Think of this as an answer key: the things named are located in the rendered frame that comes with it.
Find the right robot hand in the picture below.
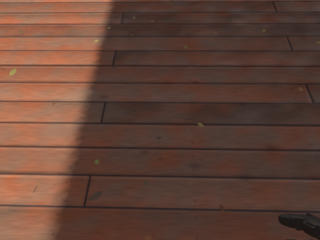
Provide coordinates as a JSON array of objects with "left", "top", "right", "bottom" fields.
[{"left": 278, "top": 213, "right": 320, "bottom": 240}]

